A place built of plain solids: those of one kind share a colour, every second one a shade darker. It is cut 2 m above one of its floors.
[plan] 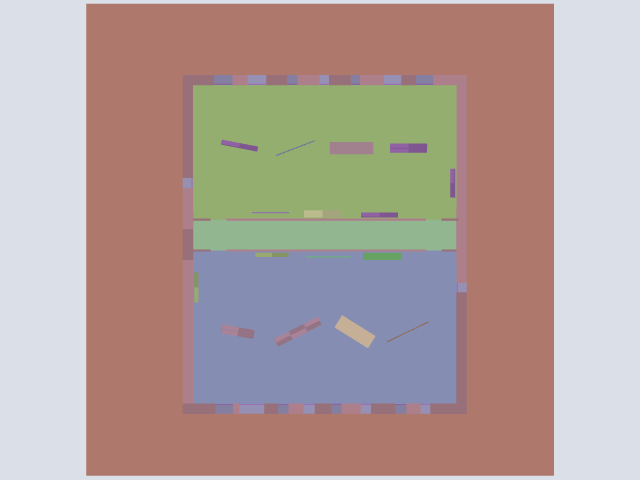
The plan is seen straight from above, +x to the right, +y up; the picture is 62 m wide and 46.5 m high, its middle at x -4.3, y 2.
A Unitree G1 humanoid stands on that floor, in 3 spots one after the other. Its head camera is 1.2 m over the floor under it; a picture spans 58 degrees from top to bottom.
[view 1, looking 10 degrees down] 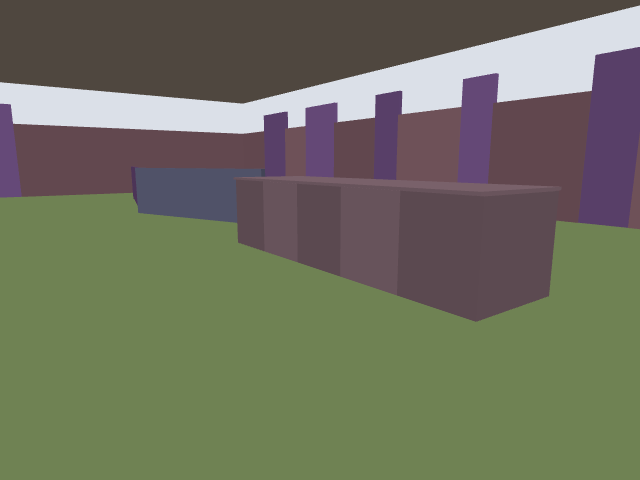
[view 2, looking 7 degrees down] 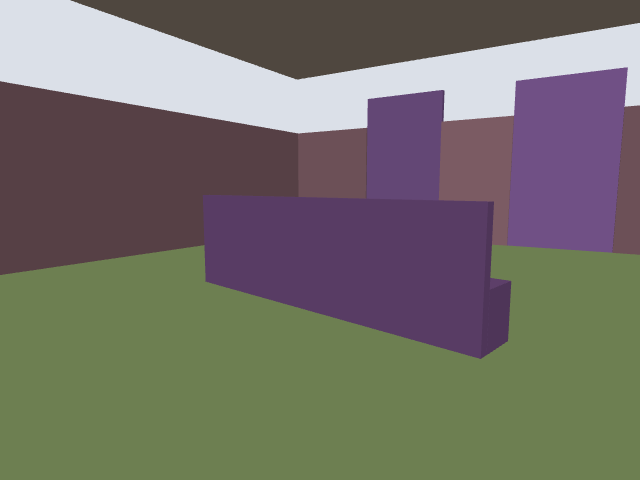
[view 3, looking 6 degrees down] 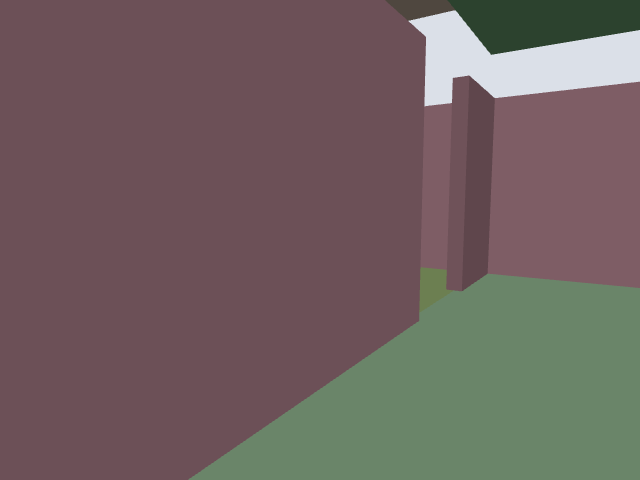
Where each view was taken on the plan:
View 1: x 2.71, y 7.50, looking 144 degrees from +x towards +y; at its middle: counter_chest_sto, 4.91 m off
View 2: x -9.74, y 7.50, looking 123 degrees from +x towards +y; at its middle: seat_settle_sto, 4.04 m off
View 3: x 2.06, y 2.47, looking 33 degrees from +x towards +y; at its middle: wall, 2.59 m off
